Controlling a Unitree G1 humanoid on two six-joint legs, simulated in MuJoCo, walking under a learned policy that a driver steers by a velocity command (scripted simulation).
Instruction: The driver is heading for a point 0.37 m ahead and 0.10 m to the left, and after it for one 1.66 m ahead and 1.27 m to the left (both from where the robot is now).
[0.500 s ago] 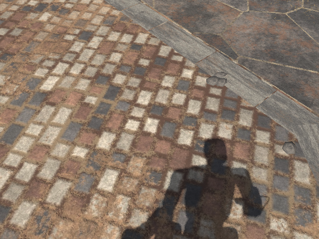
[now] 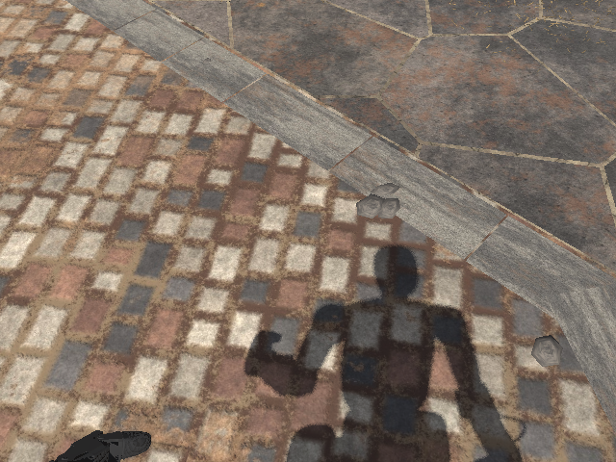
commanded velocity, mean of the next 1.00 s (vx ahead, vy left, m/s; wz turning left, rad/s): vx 0.26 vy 0.00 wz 0.48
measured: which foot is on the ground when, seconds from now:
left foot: up 0.00-0.44, down 0.46-0.94, up 0.96-1.00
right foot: down 0.00-0.48, up 0.50-0.92, down 0.94-1.00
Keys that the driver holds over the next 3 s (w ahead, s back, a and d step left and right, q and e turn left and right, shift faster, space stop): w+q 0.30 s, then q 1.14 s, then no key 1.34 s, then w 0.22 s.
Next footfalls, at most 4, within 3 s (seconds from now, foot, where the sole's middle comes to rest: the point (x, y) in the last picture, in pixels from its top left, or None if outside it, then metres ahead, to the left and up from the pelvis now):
0.46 left None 0.40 0.15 -0.76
0.94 right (339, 438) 0.50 -0.05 -0.76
1.36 left None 0.31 0.15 -0.76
1.76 right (316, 443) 0.50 0.00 -0.76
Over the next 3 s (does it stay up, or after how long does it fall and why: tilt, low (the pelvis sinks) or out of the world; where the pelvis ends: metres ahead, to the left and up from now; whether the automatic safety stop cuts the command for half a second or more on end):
stays up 0.41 0.06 0.02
